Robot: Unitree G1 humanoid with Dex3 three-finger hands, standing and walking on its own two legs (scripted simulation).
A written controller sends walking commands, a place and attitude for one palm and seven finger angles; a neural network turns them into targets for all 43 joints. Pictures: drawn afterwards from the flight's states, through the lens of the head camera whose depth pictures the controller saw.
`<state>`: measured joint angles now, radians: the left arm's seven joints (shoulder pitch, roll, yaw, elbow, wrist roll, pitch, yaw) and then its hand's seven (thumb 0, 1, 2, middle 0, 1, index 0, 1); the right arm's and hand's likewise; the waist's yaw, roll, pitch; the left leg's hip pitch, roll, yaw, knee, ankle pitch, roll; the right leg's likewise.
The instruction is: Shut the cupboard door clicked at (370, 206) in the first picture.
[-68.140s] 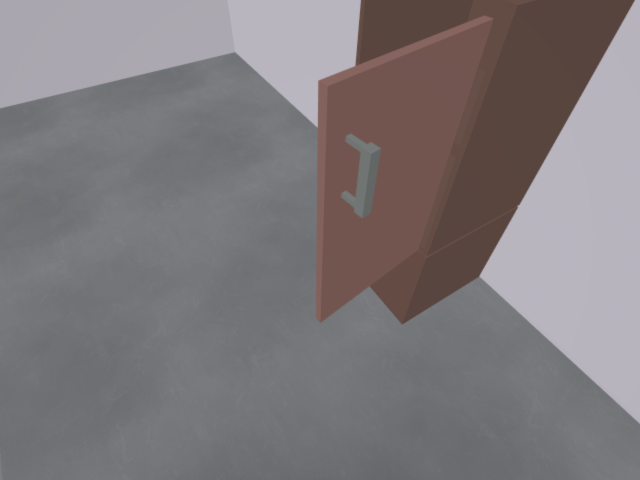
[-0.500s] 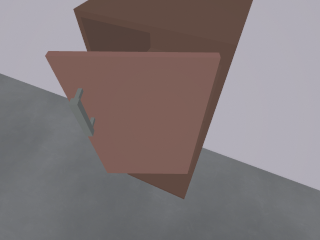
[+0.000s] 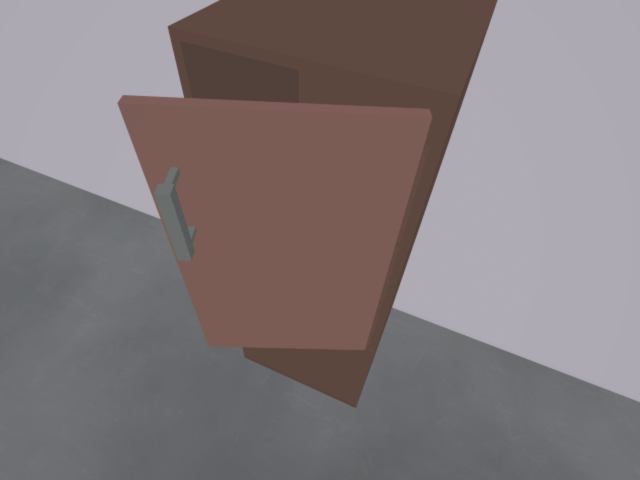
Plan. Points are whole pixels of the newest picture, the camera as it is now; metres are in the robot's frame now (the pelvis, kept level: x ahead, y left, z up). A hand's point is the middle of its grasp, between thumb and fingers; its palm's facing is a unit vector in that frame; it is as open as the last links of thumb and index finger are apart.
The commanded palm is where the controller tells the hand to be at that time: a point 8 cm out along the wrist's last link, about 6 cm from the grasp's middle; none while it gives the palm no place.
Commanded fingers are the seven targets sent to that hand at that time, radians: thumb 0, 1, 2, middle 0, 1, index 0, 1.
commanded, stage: come to a stop and stand still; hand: left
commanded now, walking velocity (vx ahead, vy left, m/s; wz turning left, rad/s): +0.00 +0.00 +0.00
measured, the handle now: (179, 215) +0.42 +0.22 +0.10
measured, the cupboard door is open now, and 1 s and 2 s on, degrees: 23 23 23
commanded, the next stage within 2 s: look again from close up in 0.66 s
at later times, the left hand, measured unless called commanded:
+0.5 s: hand out of the picture +0.05 +0.23 -0.17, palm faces +0.01 -0.98 -0.22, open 7.3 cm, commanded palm none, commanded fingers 0.00 0.90 0.90 -0.20 -0.30 -0.20 -0.30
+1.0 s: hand out of the picture +0.04 +0.20 -0.17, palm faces +0.00 -0.98 -0.20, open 7.3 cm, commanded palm none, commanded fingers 0.00 0.90 0.90 -0.20 -0.30 -0.20 -0.30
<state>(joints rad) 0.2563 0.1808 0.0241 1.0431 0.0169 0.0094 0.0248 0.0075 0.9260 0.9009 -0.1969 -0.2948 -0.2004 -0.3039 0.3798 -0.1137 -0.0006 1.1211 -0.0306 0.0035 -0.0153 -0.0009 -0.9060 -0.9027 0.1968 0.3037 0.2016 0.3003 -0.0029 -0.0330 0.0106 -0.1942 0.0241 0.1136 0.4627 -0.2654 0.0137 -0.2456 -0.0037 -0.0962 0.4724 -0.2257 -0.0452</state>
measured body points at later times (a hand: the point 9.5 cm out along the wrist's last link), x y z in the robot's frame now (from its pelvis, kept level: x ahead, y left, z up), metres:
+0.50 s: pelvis +0.04 +0.06 +0.00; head +0.05 +0.04 +0.45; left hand +0.05 +0.28 -0.16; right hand +0.02 -0.15 -0.17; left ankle -0.01 +0.11 -0.74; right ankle +0.02 -0.09 -0.74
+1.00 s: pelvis +0.05 +0.03 +0.00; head +0.08 +0.02 +0.45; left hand +0.05 +0.25 -0.16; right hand +0.04 -0.18 -0.17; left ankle -0.01 +0.11 -0.74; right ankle +0.02 -0.09 -0.74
